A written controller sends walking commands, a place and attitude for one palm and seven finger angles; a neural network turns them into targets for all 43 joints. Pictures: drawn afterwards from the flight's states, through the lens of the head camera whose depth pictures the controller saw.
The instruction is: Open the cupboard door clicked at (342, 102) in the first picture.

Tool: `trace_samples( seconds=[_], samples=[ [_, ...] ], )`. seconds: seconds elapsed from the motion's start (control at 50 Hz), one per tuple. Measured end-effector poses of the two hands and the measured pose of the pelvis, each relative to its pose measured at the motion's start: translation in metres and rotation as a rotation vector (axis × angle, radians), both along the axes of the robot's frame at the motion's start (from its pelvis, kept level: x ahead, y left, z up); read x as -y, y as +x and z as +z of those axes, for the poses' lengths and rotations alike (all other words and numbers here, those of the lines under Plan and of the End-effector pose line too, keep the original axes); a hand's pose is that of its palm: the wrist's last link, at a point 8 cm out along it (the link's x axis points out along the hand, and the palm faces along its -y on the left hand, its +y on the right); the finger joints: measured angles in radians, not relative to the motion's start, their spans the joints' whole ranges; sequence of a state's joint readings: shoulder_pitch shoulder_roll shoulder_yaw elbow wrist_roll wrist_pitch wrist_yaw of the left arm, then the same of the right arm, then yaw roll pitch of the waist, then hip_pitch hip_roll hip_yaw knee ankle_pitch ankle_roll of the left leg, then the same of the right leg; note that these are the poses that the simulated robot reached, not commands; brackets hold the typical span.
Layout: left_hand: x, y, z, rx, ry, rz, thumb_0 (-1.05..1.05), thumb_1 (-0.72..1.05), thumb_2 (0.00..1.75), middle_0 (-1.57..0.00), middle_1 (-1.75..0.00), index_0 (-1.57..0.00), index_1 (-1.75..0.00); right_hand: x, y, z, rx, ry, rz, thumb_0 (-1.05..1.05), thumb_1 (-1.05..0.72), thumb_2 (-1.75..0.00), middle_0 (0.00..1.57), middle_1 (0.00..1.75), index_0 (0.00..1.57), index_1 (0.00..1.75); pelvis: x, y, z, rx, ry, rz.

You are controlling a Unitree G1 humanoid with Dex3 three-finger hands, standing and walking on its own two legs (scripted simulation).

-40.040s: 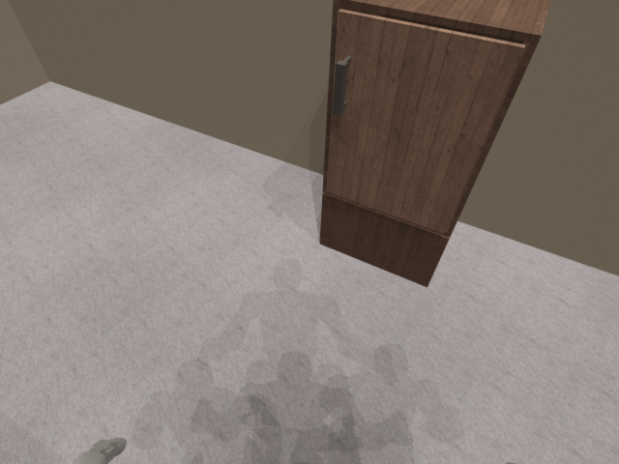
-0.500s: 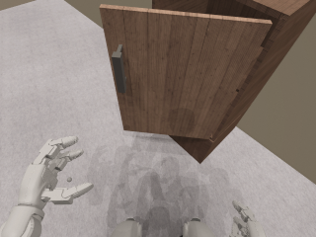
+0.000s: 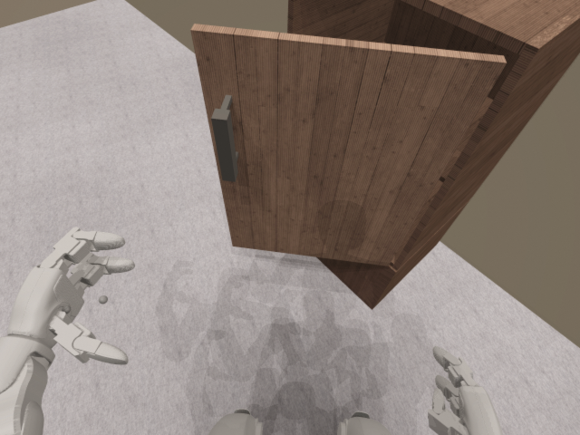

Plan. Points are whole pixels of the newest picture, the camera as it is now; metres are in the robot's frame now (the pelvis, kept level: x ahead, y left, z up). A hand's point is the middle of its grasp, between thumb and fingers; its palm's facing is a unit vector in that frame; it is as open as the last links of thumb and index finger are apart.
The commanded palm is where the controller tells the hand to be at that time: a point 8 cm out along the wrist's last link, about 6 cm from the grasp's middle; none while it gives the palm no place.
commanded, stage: raise the hand with hooked fingers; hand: left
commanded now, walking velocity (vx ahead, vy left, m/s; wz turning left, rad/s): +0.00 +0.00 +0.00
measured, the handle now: (228, 139) +0.56 +0.15 +0.04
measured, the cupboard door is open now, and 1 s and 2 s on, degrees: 41 41 41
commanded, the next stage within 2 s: move the hooked fingers beside the handle in 0.70 s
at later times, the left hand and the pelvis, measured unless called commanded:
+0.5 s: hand (105, 276) +0.29 +0.25 +0.06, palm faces -0.02 -1.00 -0.04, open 14.0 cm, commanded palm +0.26 +0.30 +0.07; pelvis +0.00 -0.01 +0.01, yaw -1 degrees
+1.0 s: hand (117, 264) +0.31 +0.25 +0.06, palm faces -0.04 -1.00 -0.03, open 14.0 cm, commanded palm +0.29 +0.29 +0.07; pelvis -0.01 -0.01 +0.01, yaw +0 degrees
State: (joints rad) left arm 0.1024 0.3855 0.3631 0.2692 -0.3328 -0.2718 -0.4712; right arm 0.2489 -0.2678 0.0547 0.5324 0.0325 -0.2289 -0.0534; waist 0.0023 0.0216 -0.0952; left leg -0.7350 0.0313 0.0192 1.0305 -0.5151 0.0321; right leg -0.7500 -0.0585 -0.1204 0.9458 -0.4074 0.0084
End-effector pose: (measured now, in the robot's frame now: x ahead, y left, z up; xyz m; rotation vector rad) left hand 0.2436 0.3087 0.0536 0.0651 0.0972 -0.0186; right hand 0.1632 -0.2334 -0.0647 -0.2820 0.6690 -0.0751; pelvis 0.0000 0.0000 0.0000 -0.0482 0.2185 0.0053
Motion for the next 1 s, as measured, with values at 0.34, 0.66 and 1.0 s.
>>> trace_samples(
  seconds=[0.34, 0.66, 1.0],
  samples=[
    [-0.007, 0.028, 0.016, 0.014, -0.027, -0.029, -0.01, -0.5, 0.3, -0.29, -1.2, -0.3, -1.2, 0.034, -0.033, -0.002, -0.086, -0.035, -0.074, 0.01, -0.9, -0.9, 0.2, 0.3, 0.21, 0.3, 0.01, 0.0, 0.008, 0.006, 0.013, -0.015],
    [0.002, 0.02, 0.015, 0.038, -0.006, -0.012, -0.01, -0.5, 0.3, -0.3, -1.2, -0.3, -1.2, 0.033, -0.041, -0.003, -0.087, -0.021, -0.079, 0.01, -0.9, -0.9, 0.2, 0.3, 0.21, 0.3, 0.015, -0.005, 0.009, 0.016, 0.02, -0.016],
    [0.007, 0.043, 0.011, 0.05, -0.035, -0.019, -0.01, -0.5, 0.3, -0.3, -1.2, -0.3, -1.2, 0.031, -0.031, -0.007, -0.084, -0.036, -0.056, 0.01, -0.9, -0.9, 0.2, 0.3, 0.21, 0.3, 0.014, -0.006, 0.006, 0.005, 0.021, -0.007]
  ],
)
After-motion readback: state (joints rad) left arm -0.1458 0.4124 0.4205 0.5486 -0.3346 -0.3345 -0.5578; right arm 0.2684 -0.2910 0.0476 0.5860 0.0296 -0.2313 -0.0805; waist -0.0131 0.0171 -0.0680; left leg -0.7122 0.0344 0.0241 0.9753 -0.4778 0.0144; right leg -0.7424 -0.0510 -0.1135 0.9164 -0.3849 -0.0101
